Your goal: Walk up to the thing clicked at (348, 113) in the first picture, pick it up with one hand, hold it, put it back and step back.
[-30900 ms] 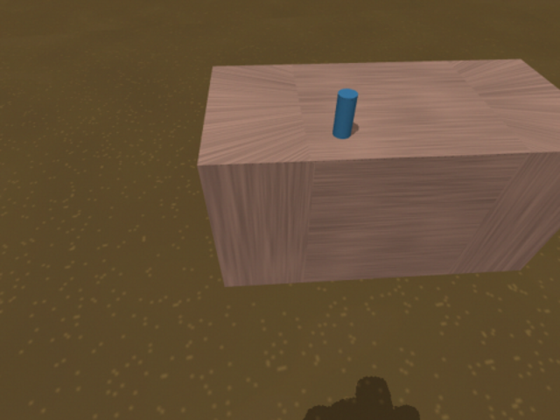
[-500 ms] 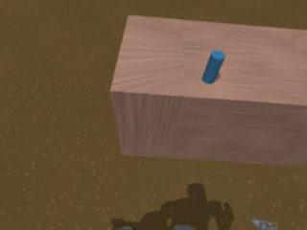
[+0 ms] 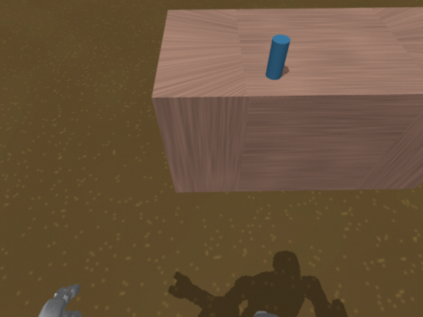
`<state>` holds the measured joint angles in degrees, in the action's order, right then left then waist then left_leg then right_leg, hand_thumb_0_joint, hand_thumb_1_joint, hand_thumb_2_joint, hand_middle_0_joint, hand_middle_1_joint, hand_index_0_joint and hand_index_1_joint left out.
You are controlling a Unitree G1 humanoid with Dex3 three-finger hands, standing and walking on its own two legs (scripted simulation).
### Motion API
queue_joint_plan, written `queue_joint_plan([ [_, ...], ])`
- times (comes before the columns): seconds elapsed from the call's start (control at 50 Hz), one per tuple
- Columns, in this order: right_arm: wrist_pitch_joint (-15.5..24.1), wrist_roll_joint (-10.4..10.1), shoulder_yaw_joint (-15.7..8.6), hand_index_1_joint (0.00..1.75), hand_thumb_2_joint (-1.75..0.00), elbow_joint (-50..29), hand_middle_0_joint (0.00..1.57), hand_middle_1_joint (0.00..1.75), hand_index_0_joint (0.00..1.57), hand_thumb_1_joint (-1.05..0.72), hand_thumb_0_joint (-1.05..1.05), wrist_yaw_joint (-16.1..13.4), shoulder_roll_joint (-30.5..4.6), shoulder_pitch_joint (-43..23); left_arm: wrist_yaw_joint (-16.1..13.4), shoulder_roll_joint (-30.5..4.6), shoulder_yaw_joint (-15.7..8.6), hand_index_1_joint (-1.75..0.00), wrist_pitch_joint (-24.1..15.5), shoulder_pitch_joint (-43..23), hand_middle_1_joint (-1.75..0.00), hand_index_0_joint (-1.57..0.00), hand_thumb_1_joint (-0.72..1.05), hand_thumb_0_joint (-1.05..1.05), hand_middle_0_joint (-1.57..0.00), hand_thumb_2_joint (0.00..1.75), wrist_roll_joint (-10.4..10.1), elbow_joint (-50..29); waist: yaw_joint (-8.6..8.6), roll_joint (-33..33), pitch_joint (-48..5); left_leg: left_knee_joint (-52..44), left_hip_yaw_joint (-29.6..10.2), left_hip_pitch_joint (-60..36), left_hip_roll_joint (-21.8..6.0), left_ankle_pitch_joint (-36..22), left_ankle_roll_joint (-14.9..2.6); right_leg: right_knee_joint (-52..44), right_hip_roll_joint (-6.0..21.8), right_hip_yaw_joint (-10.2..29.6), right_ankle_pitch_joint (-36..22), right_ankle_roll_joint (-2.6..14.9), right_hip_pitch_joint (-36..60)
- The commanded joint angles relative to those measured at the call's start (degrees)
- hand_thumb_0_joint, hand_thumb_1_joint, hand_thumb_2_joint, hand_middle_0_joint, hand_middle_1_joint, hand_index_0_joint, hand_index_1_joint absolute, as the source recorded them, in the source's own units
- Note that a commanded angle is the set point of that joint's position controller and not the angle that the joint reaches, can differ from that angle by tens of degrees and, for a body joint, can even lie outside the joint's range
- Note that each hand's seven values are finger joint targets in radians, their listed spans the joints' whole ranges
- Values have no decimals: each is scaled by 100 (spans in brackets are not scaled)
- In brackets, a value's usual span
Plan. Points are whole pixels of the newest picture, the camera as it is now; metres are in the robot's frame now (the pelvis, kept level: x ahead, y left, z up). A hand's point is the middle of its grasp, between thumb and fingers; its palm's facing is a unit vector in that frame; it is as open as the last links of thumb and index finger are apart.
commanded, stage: step back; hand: right
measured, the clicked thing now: (277, 58) +0.90 -0.22 -0.04
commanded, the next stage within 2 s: stand in 1.60 s
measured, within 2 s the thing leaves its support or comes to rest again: neither
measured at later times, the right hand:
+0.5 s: hand out of the picture -0.03 -0.32 -0.14, palm faces +0.03 +0.91 -0.42, open 7.4 cm
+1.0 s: hand out of the picture -0.10 -0.29 -0.14, palm faces -0.03 +0.94 -0.35, open 7.4 cm
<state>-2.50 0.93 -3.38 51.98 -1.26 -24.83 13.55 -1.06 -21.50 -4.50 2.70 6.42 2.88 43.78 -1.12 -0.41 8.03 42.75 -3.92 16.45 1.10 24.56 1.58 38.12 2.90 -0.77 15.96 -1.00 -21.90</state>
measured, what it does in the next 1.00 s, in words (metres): walks backwards: left foot, then right foot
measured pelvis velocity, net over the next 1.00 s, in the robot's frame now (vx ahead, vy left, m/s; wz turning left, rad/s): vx -0.18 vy -0.04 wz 0.00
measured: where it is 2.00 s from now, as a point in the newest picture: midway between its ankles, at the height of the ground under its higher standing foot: outside the picture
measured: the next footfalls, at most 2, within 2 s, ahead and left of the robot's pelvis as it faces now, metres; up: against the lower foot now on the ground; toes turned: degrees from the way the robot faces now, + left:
left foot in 0.02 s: +0.00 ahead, +0.13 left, +0.00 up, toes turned -2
right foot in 0.38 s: -0.13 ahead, -0.16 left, +0.00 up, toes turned -2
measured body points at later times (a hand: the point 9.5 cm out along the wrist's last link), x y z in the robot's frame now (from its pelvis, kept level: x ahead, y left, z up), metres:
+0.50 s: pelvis -0.14 -0.03 +0.00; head -0.10 -0.04 +0.45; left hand -0.04 +0.28 -0.11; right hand -0.04 -0.36 -0.11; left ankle -0.09 +0.12 -0.68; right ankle -0.16 -0.15 -0.72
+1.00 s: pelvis -0.18 -0.04 +0.01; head -0.18 -0.04 +0.46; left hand -0.11 +0.27 -0.11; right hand -0.09 -0.34 -0.11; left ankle -0.18 +0.09 -0.72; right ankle -0.17 -0.16 -0.72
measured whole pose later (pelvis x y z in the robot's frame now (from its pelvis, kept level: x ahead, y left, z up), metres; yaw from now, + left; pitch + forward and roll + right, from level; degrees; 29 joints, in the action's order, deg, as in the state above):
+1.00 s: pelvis -0.18 -0.04 +0.01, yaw +0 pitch -2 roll +0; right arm 0.0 1.6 -1.8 57.5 0.5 -20.3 10.1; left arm 1.1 -20.6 -2.7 0.0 10.5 2.1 57.5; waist 1.3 -0.4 2.2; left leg 35.3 -2.6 13.5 0.1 22.7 -0.1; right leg 32.7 0.7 -1.4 16.8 0.6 -13.8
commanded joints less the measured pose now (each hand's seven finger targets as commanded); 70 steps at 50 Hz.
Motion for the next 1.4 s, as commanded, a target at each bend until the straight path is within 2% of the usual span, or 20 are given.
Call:
queue_joint_plan([
  [0.0,305,117,-326,30,-90,-349,20,30,20,-90,0,-109,-927,172,-21,-1173,-251,-30,145,335,-30,-20,90,0,-20,90,-146,-392,298,687,-1387,-2295,40,-497,-262,-2259,-152,751,466,672,-2035,606,1160],
  [0.04,243,148,-521,30,-90,-548,20,30,20,-90,0,-49,-2017,-105,-49,-1161,-261,-30,156,-126,-30,-20,90,0,-20,90,-197,-532,26,-1315,-1202,-2196,-2465,-332,-2408,-3421,-1604,2221,-554,440,2013,174,-449],
  [0.06,289,151,-555,30,-90,-608,20,30,20,-90,0,-105,-2102,-339,-80,-1361,-327,-30,152,-486,-30,-20,90,0,-20,90,-128,-520,-94,-1522,-875,-2426,-3109,431,-2833,-3161,-2028,3084,-377,1077,2138,156,-200],
  [0.12,331,182,-336,30,-90,-659,20,30,20,-90,0,-176,-1386,-646,26,-1204,-314,-30,136,49,-30,-20,90,0,-20,90,-233,-263,323,-727,-911,-1508,-946,-388,-1585,-4428,-1405,3505,-771,1294,1480,228,-769],
  [0.26,272,108,-381,30,-90,-668,20,30,20,-90,0,-162,-1288,-60,70,-1016,-245,-30,-31,20,-30,-20,90,0,-20,90,-107,-270,-72,-915,-1350,-1064,-880,-1799,-1602,-3995,-1510,1070,-441,733,1420,-76,-752],
  [0.36,118,47,-273,30,-90,-839,20,30,20,-90,0,-71,-1196,-766,67,-1174,-300,-30,-173,917,-30,-20,90,0,-20,90,-27,404,409,-753,-1575,-220,-351,0,-1138,-2213,-872,-1585,-325,338,-406,218,1499],
  [0.4,142,14,-195,30,-90,-1022,20,30,20,-90,0,-166,-771,-806,111,-2172,-559,-30,-138,374,-30,-20,90,0,-20,90,-8,119,406,1429,-1073,1326,140,1549,198,1013,-232,-1864,1577,2821,32,1387,743],
  [0.42,135,-11,-323,30,-90,-827,20,30,20,-90,0,-214,-1049,-696,76,-2322,-559,-30,-155,-125,-30,-20,90,0,-20,90,18,-45,383,1665,-771,2179,-283,918,-12,1237,-171,-2073,2103,3452,174,1820,-387],
  [0.5,222,-72,-189,30,-90,-475,20,30,20,-90,0,-111,-847,-437,21,-1386,-336,-30,-248,-160,-30,-20,90,0,-20,90,6,36,178,795,-581,2061,-302,1201,265,331,-215,-1192,843,1375,-1025,1153,498],
  [0.58,370,18,-109,30,-90,-429,20,30,20,-90,0,-55,-730,-493,32,-1488,-359,-30,-305,321,-30,-20,90,0,-20,90,43,174,485,1178,-841,49,198,1085,2,450,-100,-1115,863,1449,-713,1168,1558],
  [0.64,486,76,-162,30,-90,-92,20,30,20,-90,0,-39,-623,59,100,-1439,-294,-30,-207,52,-30,-20,90,0,-20,90,-92,152,156,1002,-1061,-2407,557,-463,67,-657,-173,-454,866,1195,-997,962,1165],
  [0.68,537,192,-290,30,-90,-34,20,30,20,-90,0,-70,-968,-42,118,-857,-56,-30,-193,366,-30,-20,90,0,-20,90,-182,186,286,-284,-1292,-2534,-1565,-1839,-1111,-1093,-618,688,138,690,222,367,-501],
  [0.72,531,150,-368,30,-90,-167,20,30,20,-90,0,-16,-1676,-600,69,-1347,-161,-30,-209,-105,-30,-20,90,0,-20,90,-165,343,101,-826,-630,-2919,-2696,208,-2295,828,-1608,1131,113,495,1757,198,10],
  [0.78,548,144,-163,30,-90,-170,20,30,20,-90,0,17,-953,-951,195,-1153,-137,-30,-318,184,-30,-20,90,0,-20,90,-204,571,392,-736,-449,-2468,-914,125,-1159,49,-905,53,-5,276,799,301,517],
  [0.84,446,56,-117,30,-90,-16,20,30,20,-90,0,71,-778,-873,119,-1098,-185,-30,-424,381,-30,-20,90,0,-20,90,-169,871,449,-490,-656,-1710,-486,451,-805,-860,-509,-1381,-215,116,-232,271,1724],
  [0.9,364,11,-55,30,-90,53,20,30,20,-90,0,62,-489,-606,65,-1621,-206,-30,-489,121,-30,-20,90,0,-20,90,-97,893,247,517,-616,-810,-20,456,-95,252,-211,-2206,1141,2037,1430,895,1021],
  [0.94,351,56,-146,30,-90,364,20,30,20,-90,0,82,-661,-213,99,-1530,-156,-30,-462,-499,-30,-20,90,0,-20,90,-80,767,-55,533,-279,-679,64,-470,-162,272,-208,-2377,1207,2007,2537,1004,-265],
  [1.02,468,47,-90,30,-90,409,20,30,20,-90,0,111,-654,-507,128,-1138,-56,-30,-499,-400,-30,-20,90,0,-20,90,-160,961,104,314,-572,-1947,-540,-393,-563,-704,-444,-1734,413,805,481,408,480],
  [1.2,522,8,-40,30,-90,568,20,30,20,-90,0,40,-716,-786,61,-1166,-22,-30,-523,-330,-30,-20,90,0,-20,90,-243,1273,243,-61,-1329,-1699,-272,-577,-668,-3240,-390,-1344,400,332,-1873,324,1865],
  [1.38,451,27,-82,30,-90,655,20,30,20,-90,0,-2,-677,-1011,40,-1089,22,-30,-419,-630,-30,-20,90,0,-20,90,-229,1351,228,-236,-1106,-2049,-407,-485,-745,-3046,-375,-1321,324,143,-1411,293,1800],
])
